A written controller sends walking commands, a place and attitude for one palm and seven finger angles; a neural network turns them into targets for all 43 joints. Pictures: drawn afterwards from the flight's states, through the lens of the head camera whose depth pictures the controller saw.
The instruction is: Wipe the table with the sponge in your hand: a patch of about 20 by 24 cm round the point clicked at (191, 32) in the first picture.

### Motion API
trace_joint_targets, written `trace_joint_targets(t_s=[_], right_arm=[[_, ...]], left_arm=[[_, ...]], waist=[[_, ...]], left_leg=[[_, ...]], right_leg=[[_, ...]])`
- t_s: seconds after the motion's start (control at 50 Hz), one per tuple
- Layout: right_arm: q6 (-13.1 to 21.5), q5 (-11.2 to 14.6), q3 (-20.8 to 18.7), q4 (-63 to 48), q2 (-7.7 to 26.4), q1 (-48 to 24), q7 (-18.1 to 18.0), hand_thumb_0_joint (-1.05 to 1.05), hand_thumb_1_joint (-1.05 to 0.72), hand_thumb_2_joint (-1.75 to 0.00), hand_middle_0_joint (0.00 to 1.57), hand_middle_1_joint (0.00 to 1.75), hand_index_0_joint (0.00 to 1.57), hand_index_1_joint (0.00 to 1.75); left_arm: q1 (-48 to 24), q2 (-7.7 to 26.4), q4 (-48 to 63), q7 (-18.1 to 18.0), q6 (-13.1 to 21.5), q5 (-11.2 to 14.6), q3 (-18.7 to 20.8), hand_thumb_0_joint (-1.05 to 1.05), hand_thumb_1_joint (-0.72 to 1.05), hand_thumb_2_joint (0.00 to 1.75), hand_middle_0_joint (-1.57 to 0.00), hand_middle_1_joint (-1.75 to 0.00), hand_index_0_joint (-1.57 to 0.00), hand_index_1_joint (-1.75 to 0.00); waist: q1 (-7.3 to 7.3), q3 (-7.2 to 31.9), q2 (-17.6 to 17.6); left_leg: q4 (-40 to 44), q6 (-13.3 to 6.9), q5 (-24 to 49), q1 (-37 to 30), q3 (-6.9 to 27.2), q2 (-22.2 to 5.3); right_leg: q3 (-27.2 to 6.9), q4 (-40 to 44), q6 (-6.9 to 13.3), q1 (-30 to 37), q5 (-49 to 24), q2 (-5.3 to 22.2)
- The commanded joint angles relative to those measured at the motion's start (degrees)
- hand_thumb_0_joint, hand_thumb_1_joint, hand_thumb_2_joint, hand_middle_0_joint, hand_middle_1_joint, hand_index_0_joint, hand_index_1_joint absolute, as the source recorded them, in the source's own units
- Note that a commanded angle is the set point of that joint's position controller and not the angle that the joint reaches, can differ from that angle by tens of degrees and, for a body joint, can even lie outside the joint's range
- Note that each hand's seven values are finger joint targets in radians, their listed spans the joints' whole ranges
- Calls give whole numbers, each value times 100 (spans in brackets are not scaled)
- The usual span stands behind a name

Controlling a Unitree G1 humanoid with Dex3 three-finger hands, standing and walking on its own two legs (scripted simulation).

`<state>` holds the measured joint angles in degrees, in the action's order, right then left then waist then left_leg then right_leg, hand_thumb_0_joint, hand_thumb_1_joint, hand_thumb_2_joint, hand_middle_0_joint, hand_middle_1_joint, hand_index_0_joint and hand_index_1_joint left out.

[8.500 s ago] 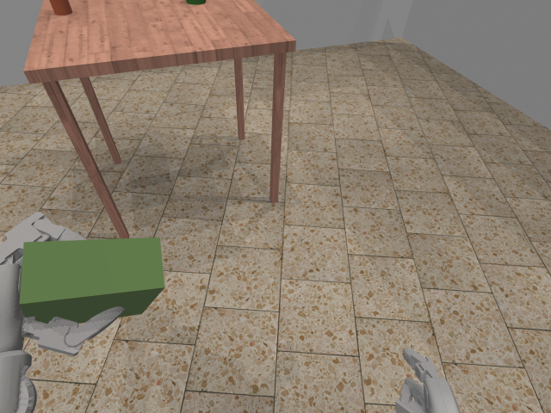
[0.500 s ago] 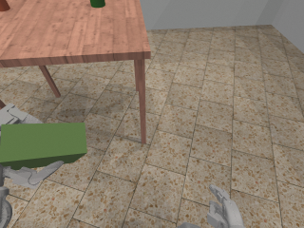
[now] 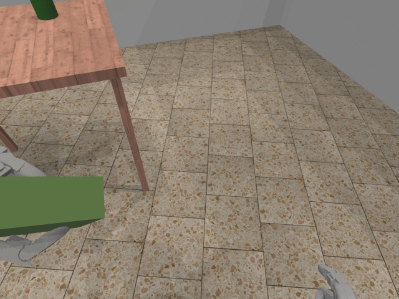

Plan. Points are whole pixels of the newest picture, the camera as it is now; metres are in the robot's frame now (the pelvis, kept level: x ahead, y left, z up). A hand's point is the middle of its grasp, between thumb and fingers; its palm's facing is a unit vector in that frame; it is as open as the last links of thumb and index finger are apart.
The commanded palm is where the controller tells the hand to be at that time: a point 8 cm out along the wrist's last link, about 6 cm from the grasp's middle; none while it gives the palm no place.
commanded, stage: take the last steps up to it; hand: left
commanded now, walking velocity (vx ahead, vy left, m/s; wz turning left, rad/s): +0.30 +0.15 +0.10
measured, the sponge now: (60, 206) +0.22 +0.20 +0.16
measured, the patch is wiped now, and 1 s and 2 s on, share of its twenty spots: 0.00 0.00 0.00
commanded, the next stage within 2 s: none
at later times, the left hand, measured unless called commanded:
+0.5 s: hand (35, 213) +0.21 +0.23 +0.16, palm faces +0.37 -0.77 -0.51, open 9.9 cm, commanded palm +0.15 +0.28 +0.18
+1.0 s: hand (13, 143) +0.31 +0.30 +0.19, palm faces +0.37 -0.79 -0.50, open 9.9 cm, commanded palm +0.26 +0.35 +0.18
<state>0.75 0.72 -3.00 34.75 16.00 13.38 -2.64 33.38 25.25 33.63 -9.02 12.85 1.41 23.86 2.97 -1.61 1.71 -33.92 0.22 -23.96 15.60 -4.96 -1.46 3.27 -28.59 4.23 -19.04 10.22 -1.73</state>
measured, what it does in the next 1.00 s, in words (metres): walks ahead: left foot, then right foot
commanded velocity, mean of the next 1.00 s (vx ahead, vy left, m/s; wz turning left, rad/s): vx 0.30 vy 0.15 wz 0.01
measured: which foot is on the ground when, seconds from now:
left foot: up 0.00-0.00, down 0.02-0.30, up 0.32-0.68, down 0.70-1.00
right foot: down 0.00-0.04, up 0.06-0.26, down 0.28-0.70, up 0.72-1.00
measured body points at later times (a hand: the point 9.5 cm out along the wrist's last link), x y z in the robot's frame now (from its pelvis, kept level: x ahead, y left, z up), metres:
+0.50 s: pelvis +0.01 -0.01 +0.01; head +0.05 -0.03 +0.46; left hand +0.19 +0.27 +0.19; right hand +0.17 -0.23 -0.11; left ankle +0.02 +0.15 -0.66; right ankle +0.00 -0.11 -0.74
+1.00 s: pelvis +0.10 +0.06 +0.00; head +0.14 +0.06 +0.45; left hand +0.29 +0.34 +0.22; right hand +0.27 -0.13 -0.10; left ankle +0.08 +0.15 -0.74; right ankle +0.13 -0.04 -0.70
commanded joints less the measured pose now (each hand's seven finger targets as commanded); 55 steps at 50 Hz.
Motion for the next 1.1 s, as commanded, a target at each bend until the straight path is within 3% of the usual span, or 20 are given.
trace_joint_targets(t_s=[0.0, 0.02, 0.04, 0.12, 0.22, 0.24, 0.28, 0.3, 0.42, 0.54, 0.62, 0.66, 0.68, 0.7, 0.74, 0.84, 1.0, 1.04, 1.06, 1.08], right_arm=[[379, -98, -80, -931, 431, -495, -105, 0, -90, -90, 20, 30, 20, 30], [429, -74, -38, -890, 425, -538, -94, 0, -90, -90, 20, 30, 20, 30], [499, -68, 3, -817, 277, -602, -118, 0, -90, -90, 20, 30, 20, 30], [673, -61, -50, -656, 327, -538, -70, 0, -90, -90, 20, 30, 20, 30], [710, -91, 38, -581, 267, -524, -120, 0, -90, -90, 20, 30, 20, 30], [674, -79, 39, -568, 200, -517, -108, 0, -90, -90, 20, 30, 20, 30], [582, -62, 20, -621, 151, -731, -57, 0, -90, -90, 20, 30, 20, 30], [555, -98, 9, -581, 216, -844, -39, 0, -90, -90, 20, 30, 20, 30], [336, -70, 97, -601, 55, -865, 32, 0, -90, -90, 20, 30, 20, 30], [494, -81, -14, -848, 9, -769, 29, 0, -90, -90, 20, 30, 20, 30], [487, -78, -139, -873, 105, -544, -45, 0, -90, -90, 20, 30, 20, 30], [496, -42, -265, -912, 334, -440, -89, 0, -90, -90, 20, 30, 20, 30], [514, -22, -315, -940, 388, -472, -76, 0, -90, -90, 20, 30, 20, 30], [571, -20, -257, -991, 294, -415, -29, 0, -90, -90, 20, 30, 20, 30], [604, -17, -193, -802, 261, -597, -9, 0, -90, -90, 20, 30, 20, 30], [793, 14, -73, -711, 128, -600, 39, 0, -90, -90, 20, 30, 20, 30], [668, -4, 8, -648, 142, -592, -110, 0, -90, -90, 20, 30, 20, 30], [572, 9, 4, -602, 89, -593, -98, 0, -90, -90, 20, 30, 20, 30], [538, -8, 16, -723, 5, -702, -65, 0, -90, -90, 20, 30, 20, 30], [539, -42, 50, -773, 67, -819, -1, 0, -90, -90, 20, 30, 20, 30]], left_arm=[[-573, 461, 804, -100, 328, -8, 348, 0, 10, 130, -120, -160, -120, -160], [-750, 476, 745, -115, 373, -78, 314, 0, 10, 130, -120, -160, -120, -160], [-941, 596, 574, -101, 379, -145, 325, 0, 10, 130, -120, -160, -120, -160], [-1537, 320, 426, -10, 342, -238, -86, 0, 10, 130, -120, -160, -120, -160], [-1790, 290, 229, -26, 213, -209, -180, 0, 10, 130, -120, -160, -120, -160], [-1834, 333, 136, -27, 200, -231, -162, 0, 10, 130, -120, -160, -120, -160], [-1685, 745, -172, -33, 187, -124, 203, 0, 10, 130, -120, -160, -120, -160], [-2014, 797, 58, -30, 270, -36, 260, 0, 10, 130, -120, -160, -120, -160], [-861, 666, 332, 39, 541, -6, 506, 0, 10, 130, -120, -160, -120, -160], [-627, 651, 798, -134, 450, -34, 540, 0, 10, 130, -120, -160, -120, -160], [-706, 595, 881, -199, 381, -45, 538, 0, 10, 130, -120, -160, -120, -160], [-870, 540, 1244, -192, 471, -14, 464, 0, 10, 130, -120, -160, -120, -160], [-759, 485, 1349, -176, 528, -39, 357, 0, 10, 130, -120, -160, -120, -160], [-789, 657, 1328, -211, 565, -149, 418, 0, 10, 130, -120, -160, -120, -160], [-828, 760, 1128, -144, 490, -54, 526, 0, 10, 130, -120, -160, -120, -160], [-536, 530, 1449, -55, 459, -10, 413, 0, 10, 130, -120, -160, -120, -160], [-703, 446, 343, -10, 165, 45, 367, 0, 10, 130, -120, -160, -120, -160], [-904, 559, 233, 2, 155, -28, 378, 0, 10, 130, -120, -160, -120, -160], [-989, 726, 213, 0, 168, -56, 475, 0, 10, 130, -120, -160, -120, -160], [-1014, 696, 62, 2, 181, 35, 504, 0, 10, 130, -120, -160, -120, -160]], waist=[[-216, 303, -1286], [-246, 137, -1964], [-203, -29, -1929], [-321, -295, -1580], [-357, -82, -1178], [-369, -30, -586], [-441, -106, 1531], [-393, -69, 1143], [-303, 362, 438], [-518, 759, 940], [-344, 999, 802], [-147, 1350, -922], [-219, 1351, -2143], [-210, 1127, -1711], [-200, 748, -1544], [-332, 555, -1560], [-343, 714, -830], [-370, 998, 219], [-381, 960, 1574], [-427, 761, 1468]], left_leg=[[1980, -689, -735, -874, 1259, -951], [2302, -1078, -1029, -719, 2286, -1758], [2481, -1326, -1232, -39, 2508, -1980], [2160, -1013, -1126, 794, 1194, -1322], [1346, -655, -1064, 1127, 856, -959], [486, -493, -956, 1412, 569, -714], [-2620, -42, -643, 2634, 177, 44], [-3371, 64, -190, 2661, 634, -180], [-2419, 163, 749, 2173, 306, -460], [-408, 31, 647, 1136, -505, -125], [814, -7, 1238, -184, -789, 55], [1194, -393, 2005, -1794, 223, -727], [1208, -984, 3378, -2597, 1776, -1942], [1414, -1325, 3532, -2249, 2225, -2200], [1613, -1431, 2206, -1405, 1832, -2085], [1799, -1073, 2123, -738, 524, -1500], [919, -698, 2125, -606, 144, -1335], [-886, -475, 1638, 338, -198, -902], [-2428, -155, -27, 1844, -439, -109], [-3532, -24, -766, 2511, 258, -6]], right_leg=[[-859, -124, -225, -700, 2281, 580], [17, -1389, -421, -1043, 1943, 166], [13, -2536, -465, -994, 1827, 226], [301, -2330, -548, -287, 1642, 394], [656, -56, -504, 1276, 1436, 350], [88, 502, -314, 1519, 1599, 738], [-3388, 1928, 634, 1605, 2213, 2884], [-3160, 2042, 706, 1396, 2247, 3034], [-766, 1304, 356, 1586, -992, 2158], [-594, 795, 334, 2018, -2251, 2038], [-234, 35, 34, 1675, -1827, 1736], [317, -1962, -388, 335, -796, 1096], [446, -3203, -594, -1134, 2266, 636], [99, -4088, -469, -1466, 2805, 479], [-63, -4364, -515, -1742, 2283, 895], [368, -2990, -630, -1229, 1259, 870], [922, -259, -578, 472, 829, 420], [-141, 603, -200, 1693, 141, 1202], [-2439, 952, 420, 2447, -833, 2488], [-3321, 1184, 780, 2408, -1054, 3156]])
